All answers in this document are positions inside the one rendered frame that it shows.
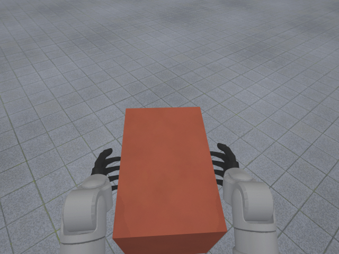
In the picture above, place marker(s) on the left robot hand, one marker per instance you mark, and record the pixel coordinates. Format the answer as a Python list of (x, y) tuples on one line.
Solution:
[(102, 162)]

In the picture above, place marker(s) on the left robot forearm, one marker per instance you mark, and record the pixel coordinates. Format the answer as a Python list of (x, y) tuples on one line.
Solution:
[(83, 216)]

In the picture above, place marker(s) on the right robot hand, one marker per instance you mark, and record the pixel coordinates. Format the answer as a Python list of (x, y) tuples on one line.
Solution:
[(229, 161)]

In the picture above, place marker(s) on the right robot forearm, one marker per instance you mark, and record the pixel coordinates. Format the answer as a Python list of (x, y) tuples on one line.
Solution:
[(253, 213)]

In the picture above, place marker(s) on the carton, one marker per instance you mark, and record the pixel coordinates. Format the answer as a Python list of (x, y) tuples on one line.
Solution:
[(167, 199)]

